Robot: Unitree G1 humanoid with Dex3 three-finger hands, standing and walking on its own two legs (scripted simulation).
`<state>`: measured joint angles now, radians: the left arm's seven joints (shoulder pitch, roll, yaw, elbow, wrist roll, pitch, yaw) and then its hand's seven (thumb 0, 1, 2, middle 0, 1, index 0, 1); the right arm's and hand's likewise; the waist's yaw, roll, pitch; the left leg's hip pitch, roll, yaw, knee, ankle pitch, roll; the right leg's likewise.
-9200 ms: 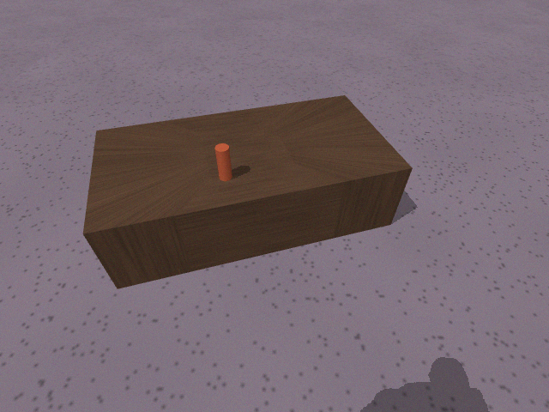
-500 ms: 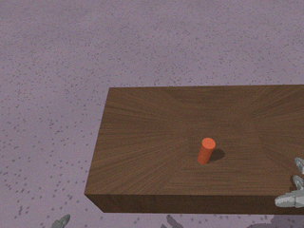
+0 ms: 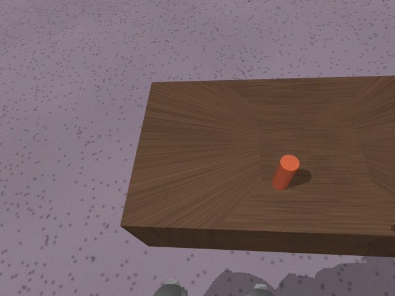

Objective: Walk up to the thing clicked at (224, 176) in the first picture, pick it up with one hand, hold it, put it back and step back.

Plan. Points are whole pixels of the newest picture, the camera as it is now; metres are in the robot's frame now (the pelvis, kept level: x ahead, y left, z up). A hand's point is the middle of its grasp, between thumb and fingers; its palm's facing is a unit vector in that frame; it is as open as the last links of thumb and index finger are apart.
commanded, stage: go down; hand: right
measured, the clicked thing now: (284, 173) +0.53 -0.20 -0.27
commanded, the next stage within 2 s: approach in 0.46 s
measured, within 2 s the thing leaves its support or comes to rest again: neither
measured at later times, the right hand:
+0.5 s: hand out of the picture +0.41 -0.39 +0.01, palm faces +0.20 +0.98 -0.09, open 17.3 cm
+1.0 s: hand (364, 170) +0.46 -0.35 -0.11, palm faces +0.16 +0.99 +0.02, open 17.6 cm
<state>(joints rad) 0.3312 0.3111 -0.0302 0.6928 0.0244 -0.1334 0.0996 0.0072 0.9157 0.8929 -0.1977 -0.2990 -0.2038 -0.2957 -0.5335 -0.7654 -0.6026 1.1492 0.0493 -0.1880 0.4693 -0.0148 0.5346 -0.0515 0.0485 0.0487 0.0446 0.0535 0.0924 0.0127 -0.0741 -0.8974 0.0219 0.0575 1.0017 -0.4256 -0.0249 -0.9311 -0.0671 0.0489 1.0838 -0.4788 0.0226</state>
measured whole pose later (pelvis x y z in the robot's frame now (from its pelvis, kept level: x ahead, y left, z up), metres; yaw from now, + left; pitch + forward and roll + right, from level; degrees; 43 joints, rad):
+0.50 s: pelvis +0.00 -0.02 -0.01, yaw +1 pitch +22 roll +5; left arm 0.32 0.31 -0.06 0.67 0.03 -0.09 0.04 0.00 0.91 0.90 -0.20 -0.30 -0.20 -0.30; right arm -0.66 -0.84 -0.64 1.22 0.06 -0.26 0.50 -0.01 0.50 -0.05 0.06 0.04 0.05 0.05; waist 0.12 0.02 -0.09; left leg -0.98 0.02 0.06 1.03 -0.43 -0.04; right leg -1.03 -0.07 0.05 1.15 -0.51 0.00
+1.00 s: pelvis -0.02 -0.02 -0.13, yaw +4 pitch +34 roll +7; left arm 0.24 0.33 -0.11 0.60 0.07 -0.10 0.01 0.00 0.89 0.90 -0.19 -0.29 -0.19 -0.30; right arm -0.82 -0.82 -0.74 1.26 0.16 -0.55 0.55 -0.01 0.57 -0.05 0.05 0.04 0.05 0.05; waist 0.17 0.01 -0.16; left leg -1.56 0.02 0.05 1.56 -0.59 -0.05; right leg -1.60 -0.07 0.09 1.68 -0.67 0.00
